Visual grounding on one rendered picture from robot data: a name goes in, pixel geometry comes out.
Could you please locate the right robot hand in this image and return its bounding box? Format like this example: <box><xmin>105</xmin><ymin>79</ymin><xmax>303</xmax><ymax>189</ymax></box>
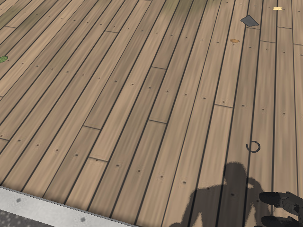
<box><xmin>254</xmin><ymin>191</ymin><xmax>303</xmax><ymax>227</ymax></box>

